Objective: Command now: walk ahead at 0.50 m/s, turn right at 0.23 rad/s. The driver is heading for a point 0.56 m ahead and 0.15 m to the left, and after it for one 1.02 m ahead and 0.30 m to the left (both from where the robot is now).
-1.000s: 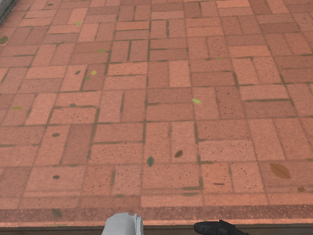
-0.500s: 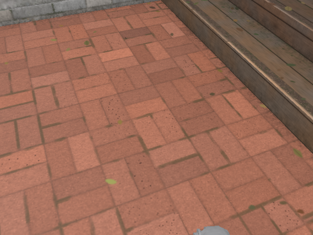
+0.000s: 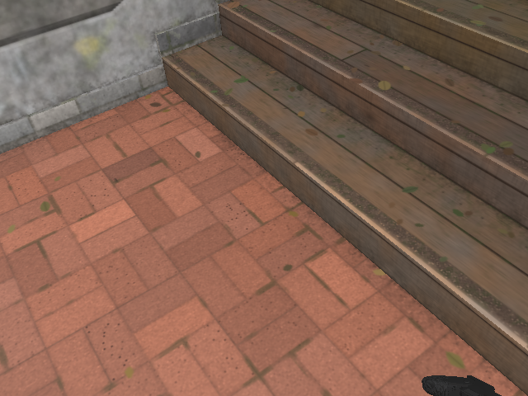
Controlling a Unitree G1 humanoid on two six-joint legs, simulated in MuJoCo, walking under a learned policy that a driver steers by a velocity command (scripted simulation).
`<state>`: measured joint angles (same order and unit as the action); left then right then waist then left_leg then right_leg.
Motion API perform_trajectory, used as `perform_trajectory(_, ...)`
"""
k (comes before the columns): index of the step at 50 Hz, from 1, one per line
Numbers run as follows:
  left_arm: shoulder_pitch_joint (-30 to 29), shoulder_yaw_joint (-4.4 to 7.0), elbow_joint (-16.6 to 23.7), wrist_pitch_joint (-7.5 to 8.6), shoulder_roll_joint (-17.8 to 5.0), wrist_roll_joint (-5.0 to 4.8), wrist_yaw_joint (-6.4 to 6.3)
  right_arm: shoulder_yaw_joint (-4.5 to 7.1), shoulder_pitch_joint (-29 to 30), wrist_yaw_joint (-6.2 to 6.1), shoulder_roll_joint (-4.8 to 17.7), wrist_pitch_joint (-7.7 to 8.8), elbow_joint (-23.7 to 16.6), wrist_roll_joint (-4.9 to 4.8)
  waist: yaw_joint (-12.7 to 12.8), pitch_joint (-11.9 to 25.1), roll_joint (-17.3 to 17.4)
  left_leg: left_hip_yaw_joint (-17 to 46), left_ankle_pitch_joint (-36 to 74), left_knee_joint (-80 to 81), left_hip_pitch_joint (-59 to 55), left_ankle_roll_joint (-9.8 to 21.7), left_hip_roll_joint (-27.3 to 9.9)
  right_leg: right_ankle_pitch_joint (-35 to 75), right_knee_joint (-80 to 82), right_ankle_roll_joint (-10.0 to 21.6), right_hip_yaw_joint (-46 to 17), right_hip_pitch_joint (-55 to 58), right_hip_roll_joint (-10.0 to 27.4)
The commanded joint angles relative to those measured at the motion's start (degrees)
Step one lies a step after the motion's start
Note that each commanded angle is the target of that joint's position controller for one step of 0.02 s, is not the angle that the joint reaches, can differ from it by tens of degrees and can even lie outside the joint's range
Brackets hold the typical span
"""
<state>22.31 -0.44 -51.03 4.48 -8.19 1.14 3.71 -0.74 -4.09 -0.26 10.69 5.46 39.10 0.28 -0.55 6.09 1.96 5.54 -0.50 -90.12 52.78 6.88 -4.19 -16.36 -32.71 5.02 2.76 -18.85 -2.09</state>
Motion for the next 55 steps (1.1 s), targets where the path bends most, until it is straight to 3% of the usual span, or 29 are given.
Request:
perform_trajectory(1,-4.1,0.59,2.9,2.14,-6.2,-0.72,-1.66,0.81,-2.2,-0.22,3.5,-0.43,-0.9,1.09,-2.6,-5.1,-7.4,-4.8,8.4,14.7,-2.9,-2.4,-1.2,16.2,19.4,4.2,-6.9,-6.2,7.7)
perform_trajectory(5,2.3,1.57,0.8,2.42,-8.3,-1.17,-3.53,1.4,8.2,0.7,2.9,0.09,-2.7,-0.47,3.3,-4.7,-6.6,-6.3,12.3,35.6,1.1,-4.0,-1.8,18.9,22.7,4.4,-10.5,10.3,11.7)
perform_trajectory(7,3.7,1.77,0.3,1.99,-9.1,-1.11,-3.78,1.51,10.7,1.6,2.6,0.23,-3.0,-1.35,4.5,-5.7,-6.9,-6.0,10.4,43.4,2.7,-4.2,-1.6,17.8,23.4,5.2,-11.4,18.0,14.0)
perform_trajectory(11,4.5,2.35,0.0,0.53,-10.4,-1.38,-3.69,1.59,14.5,3.73,2.3,0.71,-3.9,-1.46,5.9,-8.9,-6.9,-7.0,5.0,54.3,1.1,-3.6,-0.5,20.3,22.4,6.2,-10.5,25.8,16.2)
perform_trajectory(13,2.3,2.85,0.4,-0.16,-12.1,-1.41,-4.02,1.79,12.8,4.63,3.0,0.88,-3.6,-1.6,4.5,-8.8,-7.7,-8.1,3.0,59.3,-5.1,-2.4,0.7,27.9,20.3,5.1,-8.1,26.4,16.2)
perform_trajectory(15,1.4,3.54,0.4,-0.29,-14.0,-1.38,-4.15,2.73,7.8,4.79,5.6,0.97,-2.2,-1.08,2.3,-5.2,-9.7,-10.5,0.2,60.5,-15.7,-0.8,4.1,46.5,15.0,3.7,-5.9,27.3,15.6)
perform_trajectory(17,0.1,3.96,1.0,-0.96,-14.8,-0.52,-4.39,4.57,-5.5,4.06,9.6,0.79,1.9,-0.53,-3.6,1.8,-9.5,-12.1,0.8,62.7,-32.8,1.9,7.6,60.1,-0.4,0.7,-2.5,26.2,12.2)
perform_trajectory(18,-0.2,3.7,2.5,-0.68,-14.3,0.5,-4.64,5.33,-15.0,3.3,12.4,0.64,4.1,-0.07,-7.0,8.1,-6.0,-3.6,6.4,57.8,-51.4,4.3,0.9,47.7,-14.5,-0.5,-2.2,13.1,10.5)
perform_trajectory(19,7.6,1.35,3.8,0.77,-5.8,1.39,-3.49,6.66,-20.5,2.76,18.3,0.71,4.4,0.6,-3.3,17.7,11.2,24.2,0.2,59.0,-76.9,15.8,-13.7,12.7,-40.1,-5.0,-2.7,-12.8,-0.4)
perform_trajectory(20,6.5,1.5,3.5,2.66,-8.2,0.62,-2.91,5.73,-19.9,2.26,14.4,0.23,4.8,-0.24,-3.9,22.3,13.6,39.0,-6.4,70.2,-78.4,16.8,-15.6,-10.3,-50.7,-5.1,-9.7,-20.3,-2.5)
perform_trajectory(21,0.3,2.69,5.9,3.94,-12.4,-1.41,-2.49,5.2,-16.2,1.5,11.7,-0.24,3.8,-0.59,-4.0,14.4,10.7,31.2,-9.9,71.2,-71.4,12.5,-12.7,-6.9,-53.5,-3.9,-11.2,-24.4,1.1)
perform_trajectory(22,-5.3,2.47,8.0,4.61,-12.5,-1.73,-2.63,4.65,-12.1,1.12,10.2,-0.6,2.7,-0.5,-2.9,8.1,3.5,23.3,-6.3,72.5,-60.7,10.4,-10.6,-2.2,-50.7,-3.4,-9.8,-24.0,3.7)
perform_trajectory(23,-8.8,2.7,9.5,4.72,-12.2,-1.07,-3.2,4.24,-10.0,1.28,9.0,-0.62,2.4,-0.24,-1.2,3.2,-1.6,18.3,0.4,74.1,-51.6,10.2,-8.8,0.0,-48.6,-3.5,-8.2,-22.9,5.3)
perform_trajectory(25,-7.6,3.09,11.5,3.74,-11.7,-0.45,-3.76,3.77,-9.3,1.29,7.7,-0.2,1.8,0.23,2.2,1.2,-0.6,14.2,5.0,76.4,-43.8,10.8,-5.8,1.7,-45.0,-4.0,-8.2,-19.7,7.4)
perform_trajectory(27,-6.8,3.11,12.4,2.74,-10.6,-0.09,-4.25,4.06,-10.3,1.04,8.3,-0.06,1.7,-0.52,3.2,-0.3,0.5,11.9,6.2,77.2,-41.0,10.9,-4.2,2.1,-41.6,-5.1,-7.6,-21.7,8.3)
perform_trajectory(31,-15.4,2.91,16.1,2.18,-9.2,0.64,-4.95,4.84,-13.3,-0.11,10.6,-0.71,1.3,-0.79,1.6,-3.4,-0.6,8.5,8.7,77.5,-34.5,9.1,-1.4,11.0,-24.4,-8.0,-5.4,-21.9,7.5)
perform_trajectory(34,-22.3,2.39,17.4,2.49,-7.5,-0.16,-4.63,5.33,-16.1,-0.53,11.4,-1.19,1.6,-1.53,-1.5,-3.3,1.8,7.6,5.2,75.9,-34.5,6.9,0.6,19.1,-7.8,-8.5,-4.9,-15.4,4.1)
perform_trajectory(37,-26.2,3.12,18.5,2.94,-9.5,-1.1,-3.91,5.74,-18.6,-0.57,11.6,-1.88,1.7,-1.97,-3.6,-3.3,2.9,12.5,1.8,72.3,-40.6,6.7,-1.8,19.8,-0.2,-8.2,-5.9,-14.3,2.4)
perform_trajectory(40,-25.6,4.32,18.8,3.9,-11.6,-1.2,-3.12,6.22,-18.4,-0.91,11.5,-2.77,0.9,-1.7,-2.6,-2.9,4.1,18.2,0.3,66.8,-45.6,5.4,-3.3,14.6,5.6,-6.0,-6.9,-10.6,1.3)
perform_trajectory(41,-22.5,4.89,18.0,4.24,-12.2,-1.15,-3.19,6.38,-17.0,-0.95,11.4,-2.97,0.2,-1.57,-0.7,-1.9,4.7,18.5,2.9,63.6,-45.6,4.5,-2.1,13.7,8.3,-4.6,-6.2,-5.7,0.8)
perform_trajectory(42,-17.0,5.73,17.0,4.51,-13.7,-0.57,-3.5,6.07,-15.8,-0.74,10.1,-2.78,-0.8,-1.35,2.0,1.9,4.6,16.9,6.1,57.5,-42.9,2.8,0.5,14.2,8.5,-2.4,-6.8,4.3,2.8)
perform_trajectory(43,-7.4,6.71,16.3,4.49,-16.8,0.38,-4.07,5.08,-14.0,-0.37,7.2,-2.25,-2.6,-0.58,6.4,9.5,0.3,12.2,-0.4,43.1,-34.6,0.4,3.7,13.9,6.2,1.8,-14.9,20.0,12.3)
perform_trajectory(44,-1.5,7.72,14.5,3.71,-20.6,0.76,-4.4,3.81,-23.1,-0.23,3.8,-1.53,-3.2,-1.13,3.7,16.8,-18.0,5.0,-28.1,25.3,-13.5,-3.8,11.2,11.1,7.5,12.3,-38.1,41.2,26.0)
perform_trajectory(45,0.0,7.32,14.2,3.22,-17.0,-0.84,-4.45,4.35,-23.1,-0.29,8.5,-1.3,-2.8,-1.87,5.1,15.9,-18.6,4.9,-33.0,15.1,-4.4,-4.7,7.0,-3.0,11.5,13.8,-49.1,41.0,29.0)
perform_trajectory(46,-2.1,6.44,15.1,2.81,-13.2,-0.97,-4.88,5.49,-17.4,-0.35,11.9,-1.77,-3.3,-1.8,6.5,8.3,-10.8,4.6,-26.8,11.2,-2.2,-5.4,4.7,-6.0,13.0,10.7,-41.3,34.0,26.0)
perform_trajectory(47,-5.0,5.94,15.3,2.21,-12.3,-0.57,-4.94,5.71,-13.0,-0.31,11.7,-2.24,-4.6,-1.14,5.5,2.9,-5.5,2.6,-21.6,11.6,-3.7,-5.7,2.5,-1.1,14.0,8.2,-33.0,25.4,23.2)
perform_trajectory(48,-7.3,5.57,14.9,1.91,-11.4,-0.38,-4.71,5.84,-10.4,-0.03,10.9,-2.46,-5.7,-0.53,4.1,-1.4,-4.4,2.2,-18.9,14.0,-5.3,-5.7,1.1,3.9,15.9,7.1,-27.3,18.0,20.6)
perform_trajectory(50,-9.5,5.23,13.7,2.04,-10.2,0.04,-4.24,5.76,-11.6,0.42,8.5,-3.14,-5.6,-1.12,1.1,-4.7,-7.1,1.5,-17.4,17.2,-10.0,-5.8,-0.8,8.0,19.2,5.4,-18.9,9.5,17.0)
perform_trajectory(55,-8.0,6.52,9.5,2.49,-13.8,-0.12,-4.18,5.38,-8.3,0.4,7.1,-3.91,-6.0,-0.86,0.7,-5.2,-6.4,0.8,-10.2,24.8,-7.5,-7.4,-2.3,19.3,22.0,6.3,-8.5,9.4,17.5)
